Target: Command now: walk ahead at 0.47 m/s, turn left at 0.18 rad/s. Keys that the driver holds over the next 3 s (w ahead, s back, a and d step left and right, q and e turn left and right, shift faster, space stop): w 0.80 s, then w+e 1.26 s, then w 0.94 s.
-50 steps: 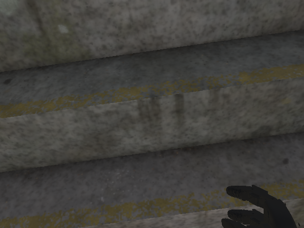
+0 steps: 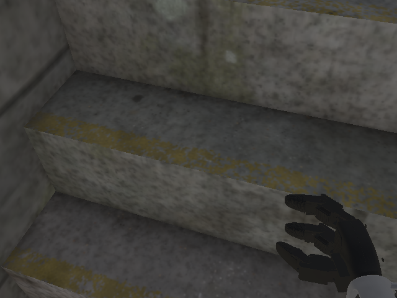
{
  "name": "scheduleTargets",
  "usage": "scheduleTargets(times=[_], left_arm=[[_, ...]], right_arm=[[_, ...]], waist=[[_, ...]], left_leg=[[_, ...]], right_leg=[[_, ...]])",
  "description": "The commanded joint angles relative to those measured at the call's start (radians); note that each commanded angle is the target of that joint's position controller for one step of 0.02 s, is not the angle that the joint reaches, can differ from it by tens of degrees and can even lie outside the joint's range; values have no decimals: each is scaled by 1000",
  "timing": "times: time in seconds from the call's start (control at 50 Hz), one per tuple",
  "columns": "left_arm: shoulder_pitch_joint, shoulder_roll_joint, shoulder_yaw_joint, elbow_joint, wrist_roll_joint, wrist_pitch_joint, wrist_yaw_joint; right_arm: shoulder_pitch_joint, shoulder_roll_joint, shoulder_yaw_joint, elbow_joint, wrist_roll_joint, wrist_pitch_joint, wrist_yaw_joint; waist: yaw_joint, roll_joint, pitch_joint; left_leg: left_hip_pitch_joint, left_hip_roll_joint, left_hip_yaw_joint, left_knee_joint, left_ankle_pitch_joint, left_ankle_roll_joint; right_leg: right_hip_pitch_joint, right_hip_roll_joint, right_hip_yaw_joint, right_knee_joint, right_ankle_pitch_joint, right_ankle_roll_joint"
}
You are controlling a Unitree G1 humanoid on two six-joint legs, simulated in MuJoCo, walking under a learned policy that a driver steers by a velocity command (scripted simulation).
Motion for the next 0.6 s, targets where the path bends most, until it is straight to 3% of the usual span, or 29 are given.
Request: scheduleTargets(times=[0.02, 0.04, 0.06, 0.08, 0.1, 0.12, 0.14, 0.16, 0.18, 0.2, 0.22, 0.24, 0.26, 0.3, 0.32, 0.34, 0.36, 0.38, 0.4, 0.42, 0.44, 0.46, 0.48, 0.5, 0.52, 0.54, 0.56, 0.58, 0.6], left_arm=[[171, 189, 41, 126, -13, -30, 40], [239, 143, 53, 105, -70, 7, 68], [338, 134, 34, 151, -87, 11, 96], [92, 265, 31, 112, -101, 16, 106], [-20, 349, 54, 54, -121, 2, 83], [-82, 368, 63, -6, -116, -19, 57], [-100, 354, 65, -7, -81, -20, 38], [-54, 266, 59, -10, -32, -18, 16], [-132, 133, 34, -135, -39, -35, -5], [12, -2, 6, -203, -46, -36, -7], [255, -30, -13, -161, -17, -30, -14], [438, -9, -18, -90, 33, -7, -12], [555, -40, -27, -8, 44, 15, 6], [595, -98, -40, 72, 11, 42, 37], [531, -120, -51, 78, -1, 40, 45], [507, -135, -65, 109, -15, 25, 56], [305, -146, -69, 114, -43, 12, 45], [43, 122, -2, 15, -58, -35, 47], [-216, 334, 59, -46, -61, -47, 53], [-48, 261, 64, -26, -50, -33, 59], [228, 71, 12, 87, -28, -8, 50], [400, -19, -24, 185, -38, -8, 37], [491, -19, -18, 221, -31, -14, 18], [667, -60, -18, 274, -22, -13, 17], [590, -10, -4, 231, -26, -20, 28], [502, 22, 8, 188, -59, -12, 33], [441, 21, 12, 155, -80, 6, 35], [217, 235, 81, 49, -107, -39, 81], [215, 169, 79, 57, -94, -28, 93]], right_arm=[[45, 67, 64, -122, -77, -100, 80], [-313, 95, 108, -164, -102, -102, 105], [-373, 135, 93, -212, -75, -54, 83], [-16, 15, 21, -150, -43, 6, 65], [121, -66, -17, -89, -29, 50, 51], [241, -158, -60, 4, -29, 87, 23], [400, -196, -89, 114, -21, 116, -13], [299, -165, -78, 191, -22, 109, -34], [185, -37, -27, 173, -46, 79, -29], [-95, 66, 7, 126, -58, 41, -29], [-291, 135, 32, 104, -35, 16, -30], [-447, 118, 34, 96, -39, 9, -33], [-549, 68, 25, 99, -44, 7, -28], [-549, 63, 37, 82, -36, 20, -6], [-535, 109, 60, 57, -47, 21, 5], [-559, 206, 108, -38, -24, 18, 15], [-386, 262, 141, -71, 0, 25, 18], [-206, 221, 152, -135, 2, 25, 12], [230, 57, 84, 12, -26, 51, -13], [61, -11, 66, 46, -24, 61, -20], [-283, 48, 58, 11, -26, 56, -21], [-411, 186, 106, -81, -3, 36, -4], [-443, 215, 108, -88, 14, 9, 13], [-489, 285, 125, -115, 31, -9, 34], [-305, 257, 115, -108, 33, -21, 62], [-204, 215, 99, -87, 26, -24, 83], [-251, 205, 93, -93, 24, -25, 90], [-102, 182, 104, -105, 58, 6, 53], [-278, 133, 82, -95, 34, 20, 37]], waist=[[-151, -129, -73], [53, 83, -200], [34, 64, -471], [-265, 138, -701], [-345, 186, -710], [-355, 263, -670], [-389, 406, -616], [-252, 612, -539], [-144, 439, -342], [81, 285, -119], [253, 78, 52], [380, -142, 106], [448, -230, 140], [411, -51, 135], [349, 3, 155], [289, 9, 219], [98, -87, 256], [-118, -259, 231], [-317, -270, 25], [-128, -70, -24], [88, 163, 31], [94, 161, 116], [105, 71, 217], [169, -63, 188], [63, -129, 55], [9, -124, -69], [4, -5, -92], [-121, -251, -87], [9, -57, -76]], left_leg=[[-300, 158, 62, -130, 0, 58], [156, 161, 282, -609, 62, 9], [723, 154, 113, -577, -13, 21], [920, 162, 33, -581, 109, 42], [1082, 161, -13, -693, 191, 83], [1177, 204, -189, -779, 58, 149], [1190, 289, -352, -843, -27, 218], [957, 382, -613, -908, 38, 288], [563, 354, -629, -926, 52, 228], [22, 372, -550, -745, -18, 132], [-381, 334, -343, -644, 40, 13], [-509, 279, -64, -607, 98, -72], [-563, 295, 111, -573, 129, -78], [-345, 347, 215, -544, 90, -28], [-250, 334, 257, -487, 152, -18], [-253, 342, 242, -281, 198, -31], [-187, 340, 196, -101, 45, -2], [119, 304, 123, -245, 107, -15], [243, 341, -36, -436, 58, 5], [243, 311, 33, -368, 194, -11], [13, 270, 147, -176, 144, -25], [-322, 275, 103, -137, 13, -8], [-623, 221, 173, -41, 13, -15], [-881, 206, 49, 314, 19, -10], [-897, 263, -89, 416, 34, -15], [-857, 298, -122, 419, 14, -44], [-841, 342, -91, 389, 24, -91], [-666, 545, -276, 251, 161, -89], [-673, 496, -173, 292, 264, -125]], right_leg=[[487, -187, 125, 246, 1534, 56], [203, -132, 114, 96, 1562, 22], [-93, -220, 277, 87, 1615, -11], [-16, -224, 223, 162, 1684, 15], [-134, -189, 178, 240, 1551, 57], [-295, -125, 150, 366, 1404, 84], [-438, -40, 137, 679, 742, 74], [-525, 97, 137, 1239, -348, 71], [-607, 128, 275, 1590, -676, 40], [-485, 94, 390, 1727, -896, 11], [-251, 46, 323, 1557, -875, -34], [-123, 69, 125, 1267, -569, -44], [-46, 91, -6, 1096, -267, -37], [-139, 56, -46, 602, 49, -71], [-198, 36, -63, 345, 103, -91], [-277, -31, 92, 24, -33, -134], [-349, 6, 2, -105, -32, -122], [-595, -219, 469, -233, 14, -176], [-413, -320, 521, -221, -302, -203], [-382, -328, 495, -282, -417, -215], [-215, -228, 291, -200, -116, -104], [36, -156, 170, -77, 130, -75], [170, -133, 220, -48, 189, -101], [385, -211, 279, 80, 292, -128], [480, -265, 287, 127, 223, -117], [514, -289, 316, 115, 30, -120], [471, -318, 324, 48, -247, -119], [279, -580, 690, -151, -800, -164], [255, -510, 663, -195, -818, -199]])
Next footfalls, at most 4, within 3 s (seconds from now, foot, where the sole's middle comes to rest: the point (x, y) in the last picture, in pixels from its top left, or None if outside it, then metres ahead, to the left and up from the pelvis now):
0.48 right None -0.17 -0.18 -0.82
0.84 left None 0.14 0.29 -0.58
1.42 right None -0.09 0.17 -0.82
1.70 left None -0.17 0.39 -0.82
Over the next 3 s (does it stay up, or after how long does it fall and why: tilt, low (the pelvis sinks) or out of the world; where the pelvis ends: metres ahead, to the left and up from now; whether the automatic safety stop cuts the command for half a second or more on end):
stays up -1.06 0.39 -0.93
